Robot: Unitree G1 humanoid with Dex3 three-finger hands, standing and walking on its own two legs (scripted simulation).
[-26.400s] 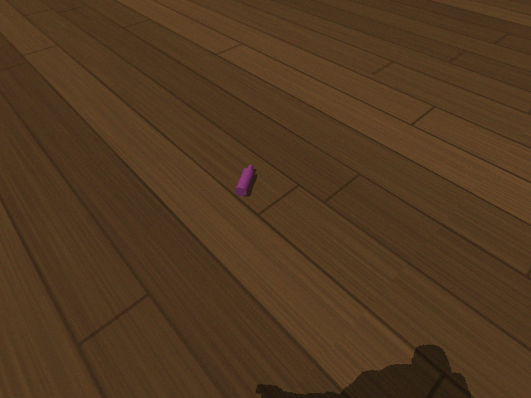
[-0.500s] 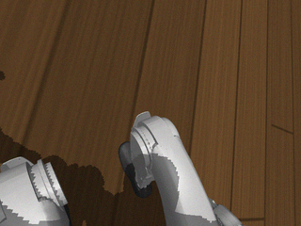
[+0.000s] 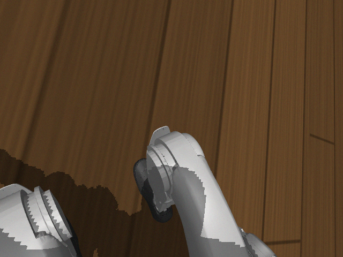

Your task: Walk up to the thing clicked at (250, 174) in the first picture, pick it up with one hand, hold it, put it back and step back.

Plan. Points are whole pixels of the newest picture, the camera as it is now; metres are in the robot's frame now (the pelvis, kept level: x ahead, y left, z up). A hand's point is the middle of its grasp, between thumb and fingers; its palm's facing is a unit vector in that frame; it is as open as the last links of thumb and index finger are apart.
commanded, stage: close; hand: left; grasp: from above
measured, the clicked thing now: out of the picture +0.50 +0.32 -0.28
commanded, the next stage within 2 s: settle in 1.56 s
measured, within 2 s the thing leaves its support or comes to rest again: leaves its support in 1.94 s
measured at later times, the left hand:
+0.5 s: hand out of the picture +0.47 +0.34 -0.24, palm faces -0.44 -0.11 -0.89, open 11.9 cm
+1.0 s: hand out of the picture +0.47 +0.35 -0.24, palm faces -0.45 -0.12 -0.88, open 9.9 cm
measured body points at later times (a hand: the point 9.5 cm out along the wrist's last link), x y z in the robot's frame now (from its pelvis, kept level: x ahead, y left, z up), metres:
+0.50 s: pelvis +0.00 +0.00 +0.00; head +0.28 +0.14 +0.32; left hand +0.49 +0.34 -0.19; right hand +0.04 -0.26 -0.04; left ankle +0.06 +0.12 -0.27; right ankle +0.13 -0.14 -0.27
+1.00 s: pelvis +0.00 +0.00 +0.00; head +0.28 +0.14 +0.32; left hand +0.49 +0.35 -0.19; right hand +0.03 -0.25 -0.04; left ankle +0.06 +0.12 -0.27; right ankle +0.13 -0.14 -0.27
